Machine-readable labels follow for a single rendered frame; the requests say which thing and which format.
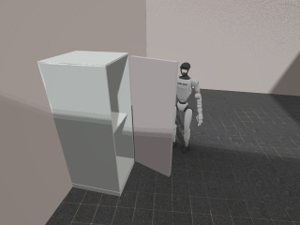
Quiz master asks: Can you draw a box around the fridge door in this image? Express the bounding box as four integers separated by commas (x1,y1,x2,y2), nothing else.
129,55,179,177

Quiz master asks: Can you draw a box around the right robot shin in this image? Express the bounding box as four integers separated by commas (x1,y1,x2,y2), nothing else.
172,130,176,142

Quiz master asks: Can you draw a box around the left robot forearm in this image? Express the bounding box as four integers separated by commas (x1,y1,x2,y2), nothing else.
196,94,203,113

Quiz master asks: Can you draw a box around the right robot thigh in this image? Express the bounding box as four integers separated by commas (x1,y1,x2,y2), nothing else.
173,104,177,130

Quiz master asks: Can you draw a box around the robot left hand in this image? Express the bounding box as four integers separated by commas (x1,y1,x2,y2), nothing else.
196,113,203,126

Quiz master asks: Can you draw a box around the robot left upper arm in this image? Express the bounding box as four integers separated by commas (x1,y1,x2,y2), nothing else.
191,79,201,99

